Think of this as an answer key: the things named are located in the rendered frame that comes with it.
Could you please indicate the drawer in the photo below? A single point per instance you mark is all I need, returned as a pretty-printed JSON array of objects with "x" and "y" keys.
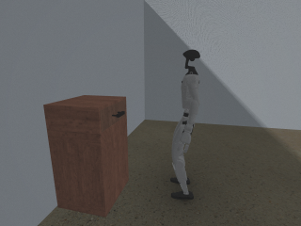
[{"x": 107, "y": 119}]

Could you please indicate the humanoid robot head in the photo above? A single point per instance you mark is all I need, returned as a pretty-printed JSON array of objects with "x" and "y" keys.
[{"x": 191, "y": 55}]

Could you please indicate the robot left hand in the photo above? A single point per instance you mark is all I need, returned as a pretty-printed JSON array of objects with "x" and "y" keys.
[{"x": 184, "y": 138}]

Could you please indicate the robot left upper arm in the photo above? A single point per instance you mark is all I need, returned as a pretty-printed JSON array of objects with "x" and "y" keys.
[{"x": 191, "y": 82}]

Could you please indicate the robot left forearm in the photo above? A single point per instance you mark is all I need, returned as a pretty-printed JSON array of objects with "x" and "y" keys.
[{"x": 193, "y": 111}]

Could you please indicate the robot left thigh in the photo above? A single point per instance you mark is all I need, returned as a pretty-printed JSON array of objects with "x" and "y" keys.
[{"x": 174, "y": 153}]

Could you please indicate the cabinet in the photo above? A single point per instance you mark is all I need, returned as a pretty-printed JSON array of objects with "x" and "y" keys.
[{"x": 90, "y": 167}]

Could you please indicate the handle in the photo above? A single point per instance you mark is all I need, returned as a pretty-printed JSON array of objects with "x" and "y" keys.
[{"x": 119, "y": 114}]

